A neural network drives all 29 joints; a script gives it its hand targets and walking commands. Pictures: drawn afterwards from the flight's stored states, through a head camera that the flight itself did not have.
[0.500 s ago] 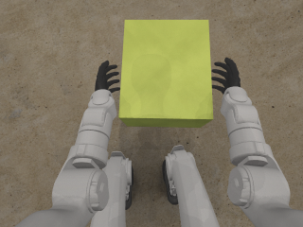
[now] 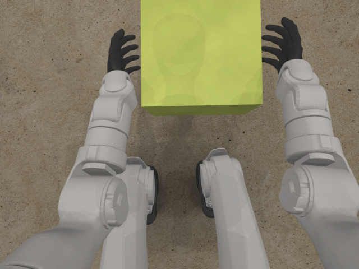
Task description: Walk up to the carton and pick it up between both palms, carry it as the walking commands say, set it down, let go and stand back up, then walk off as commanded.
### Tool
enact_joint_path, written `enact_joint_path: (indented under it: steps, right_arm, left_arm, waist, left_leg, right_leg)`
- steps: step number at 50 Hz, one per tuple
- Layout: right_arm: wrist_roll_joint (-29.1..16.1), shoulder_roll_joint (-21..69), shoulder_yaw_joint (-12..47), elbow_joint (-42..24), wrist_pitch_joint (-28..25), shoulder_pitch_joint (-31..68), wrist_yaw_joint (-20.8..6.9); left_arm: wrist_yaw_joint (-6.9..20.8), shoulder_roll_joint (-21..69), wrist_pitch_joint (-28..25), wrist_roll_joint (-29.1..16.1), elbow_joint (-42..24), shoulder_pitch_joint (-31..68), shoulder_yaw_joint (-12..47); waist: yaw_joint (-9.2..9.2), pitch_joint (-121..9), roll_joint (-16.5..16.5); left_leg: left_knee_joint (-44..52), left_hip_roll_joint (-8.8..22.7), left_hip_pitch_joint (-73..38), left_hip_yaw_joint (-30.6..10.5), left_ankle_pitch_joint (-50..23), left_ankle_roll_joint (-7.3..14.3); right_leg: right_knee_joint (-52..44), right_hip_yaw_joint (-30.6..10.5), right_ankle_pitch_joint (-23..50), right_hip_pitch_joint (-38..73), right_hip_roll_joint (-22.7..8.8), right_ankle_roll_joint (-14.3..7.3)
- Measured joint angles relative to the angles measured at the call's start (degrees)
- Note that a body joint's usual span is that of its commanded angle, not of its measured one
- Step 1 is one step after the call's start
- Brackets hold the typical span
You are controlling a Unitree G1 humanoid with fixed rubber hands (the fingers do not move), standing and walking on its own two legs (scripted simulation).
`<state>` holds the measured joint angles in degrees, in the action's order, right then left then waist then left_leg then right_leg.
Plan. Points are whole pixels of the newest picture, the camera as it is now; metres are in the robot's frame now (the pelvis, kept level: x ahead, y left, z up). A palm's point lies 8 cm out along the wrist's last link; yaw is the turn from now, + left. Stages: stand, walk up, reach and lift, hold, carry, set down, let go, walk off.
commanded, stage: set down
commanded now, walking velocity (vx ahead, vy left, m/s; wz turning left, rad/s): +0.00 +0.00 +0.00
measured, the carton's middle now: (198, 49) +0.56 -0.09 -0.21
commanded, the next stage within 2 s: none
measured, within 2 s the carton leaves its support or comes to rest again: rests again in 1.82 s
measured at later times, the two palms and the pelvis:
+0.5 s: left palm (136, 74) +0.51 +0.07 -0.21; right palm (269, 72) +0.49 -0.26 -0.21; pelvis -0.04 -0.01 -0.07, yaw +0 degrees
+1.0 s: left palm (136, 68) +0.54 +0.07 -0.27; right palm (260, 66) +0.52 -0.26 -0.27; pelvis -0.01 -0.01 -0.10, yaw +1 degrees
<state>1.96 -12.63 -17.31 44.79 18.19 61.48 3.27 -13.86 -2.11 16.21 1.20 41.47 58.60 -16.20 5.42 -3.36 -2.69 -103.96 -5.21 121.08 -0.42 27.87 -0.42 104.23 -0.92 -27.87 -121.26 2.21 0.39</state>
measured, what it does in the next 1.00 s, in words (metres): lowers itself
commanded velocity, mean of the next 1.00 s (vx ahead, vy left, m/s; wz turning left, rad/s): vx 0.00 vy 0.00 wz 0.00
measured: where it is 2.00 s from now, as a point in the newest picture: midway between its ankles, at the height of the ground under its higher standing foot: (178, 201)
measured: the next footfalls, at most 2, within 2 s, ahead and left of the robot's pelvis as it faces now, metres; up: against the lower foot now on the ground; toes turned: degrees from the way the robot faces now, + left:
none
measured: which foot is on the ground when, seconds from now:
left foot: down 0.00-1.00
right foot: down 0.00-1.00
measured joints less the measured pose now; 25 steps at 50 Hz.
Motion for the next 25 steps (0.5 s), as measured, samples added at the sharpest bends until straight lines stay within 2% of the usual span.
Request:
enact_joint_path:
  steps: [4, 8, 10, 12, 14, 16, 18, 22, 25]
  right_arm:
    - [-1.3, -2.4, 1.1, -0.4, 0.1, 3.6, -0.9]
    - [-3.1, -5.1, 2.3, -1.1, 0.1, 9.5, -0.3]
    - [-4.3, -6.4, 3.3, -1.8, 0.3, 13.0, 1.5]
    - [-6.1, -7.6, 4.8, -3.1, 0.4, 16.3, 4.9]
    - [-7.6, -7.8, 5.4, -2.1, 0.2, 16.6, 7.6]
    - [-8.9, -8.5, 6.9, -0.4, 1.0, 16.6, 8.8]
    - [-9.6, -8.8, 8.2, 1.4, 0.9, 17.1, 8.7]
    - [-10.0, -9.4, 11.7, 4.5, 0.5, 19.2, 9.5]
    - [-9.9, -10.4, 13.2, 8.1, 0.3, 21.8, 8.5]
  left_arm:
    - [-0.9, -1.4, 0.4, -2.0, -0.6, 4.1, 0.8]
    - [-1.7, -3.3, 0.3, -3.3, -1.5, 9.9, 1.5]
    - [-2.9, -4.4, 0.6, -4.5, -2.6, 13.2, 2.3]
    - [-4.7, -5.0, 0.9, -5.6, -4.5, 16.3, 3.3]
    - [-6.4, -4.6, 0.8, -6.2, -3.1, 17.0, 4.0]
    - [-8.1, -5.1, 2.3, -7.7, -1.0, 18.2, 5.5]
    - [-7.7, -5.9, 2.8, -8.1, 0.6, 18.8, 5.8]
    - [-4.8, -7.4, 1.0, -8.0, 5.5, 20.6, 4.6]
    - [-3.2, -8.3, -0.1, -7.6, 9.4, 22.3, 4.5]
  waist:
    - [0.14, 7.3, 0.2]
    - [0.22, 19.2, 0.3]
    - [0.31, 26.8, 0.5]
    - [0.23, 34.9, 0.7]
    - [-0.28, 34.3, 0.3]
    - [-0.78, 33.7, -0.6]
    - [-0.80, 33.6, -1.2]
    - [-0.45, 33.4, -1.7]
    - [-0.49, 33.4, -1.3]
  left_leg:
    - [-2.4, -0.1, -1.2, 0.2, 0.0, 0.0]
    - [-5.0, 0.0, -4.9, 0.3, 0.3, 0.1]
    - [-6.6, 0.1, -7.7, 0.4, 0.5, 0.1]
    - [-8.2, 0.2, -10.8, 0.4, 0.9, 0.1]
    - [-10.1, 0.5, -8.5, 0.8, 1.0, 0.0]
    - [-11.7, 0.7, -7.1, 1.3, 1.2, -0.1]
    - [-12.8, 0.9, -6.4, 1.7, 1.2, -0.1]
    - [-14.1, 1.2, -5.1, 2.2, 0.8, -0.3]
    - [-14.9, 1.4, -4.1, 2.2, 0.6, -0.5]
  right_leg:
    - [2.4, -0.1, -0.1, 1.2, 0.0, 0.1]
    - [4.8, 0.1, -0.2, 5.0, 0.2, 0.3]
    - [6.3, 0.2, -0.4, 7.8, 0.3, 0.3]
    - [7.9, 0.2, -0.6, 10.9, 0.5, 0.3]
    - [9.8, 0.0, -0.5, 8.2, 0.8, 0.3]
    - [11.6, -0.3, -0.5, 6.6, 1.0, 0.3]
    - [13.1, -0.6, -0.5, 5.5, 1.3, 0.3]
    - [14.8, -1.0, 0.2, 3.6, 1.6, 0.1]
    - [15.7, -0.9, 0.8, 2.3, 1.9, -0.3]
